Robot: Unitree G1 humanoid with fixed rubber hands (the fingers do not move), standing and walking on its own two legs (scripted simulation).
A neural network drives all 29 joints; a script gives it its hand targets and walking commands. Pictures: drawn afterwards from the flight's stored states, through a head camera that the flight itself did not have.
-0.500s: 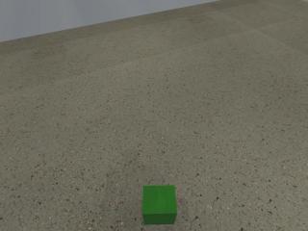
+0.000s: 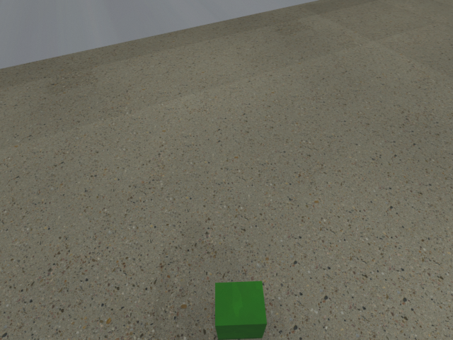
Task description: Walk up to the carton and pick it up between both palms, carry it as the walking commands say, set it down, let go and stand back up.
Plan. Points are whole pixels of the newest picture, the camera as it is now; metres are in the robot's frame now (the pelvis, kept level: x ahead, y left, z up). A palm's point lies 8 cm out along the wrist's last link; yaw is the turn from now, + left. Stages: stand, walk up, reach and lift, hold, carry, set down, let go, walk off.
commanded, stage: walk up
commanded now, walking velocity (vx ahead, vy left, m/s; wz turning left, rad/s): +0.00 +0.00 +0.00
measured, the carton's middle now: (239, 311) +0.35 +0.00 -0.67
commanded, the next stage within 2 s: stand in 0.36 s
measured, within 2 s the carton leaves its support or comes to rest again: neither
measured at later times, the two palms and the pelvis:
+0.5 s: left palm out of the picture -0.01 +0.21 -0.15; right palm out of the picture +0.00 -0.22 -0.15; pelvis +0.02 -0.01 +0.00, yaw +0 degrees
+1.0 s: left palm out of the picture +0.13 +0.21 -0.15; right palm out of the picture +0.16 -0.20 -0.15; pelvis +0.00 -0.02 -0.04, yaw +5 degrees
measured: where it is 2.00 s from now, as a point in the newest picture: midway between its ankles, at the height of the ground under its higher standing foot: outside the picture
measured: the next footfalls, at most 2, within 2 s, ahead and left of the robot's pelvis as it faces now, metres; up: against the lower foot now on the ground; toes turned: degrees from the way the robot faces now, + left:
none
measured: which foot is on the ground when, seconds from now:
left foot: down 0.00-1.00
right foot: down 0.00-1.00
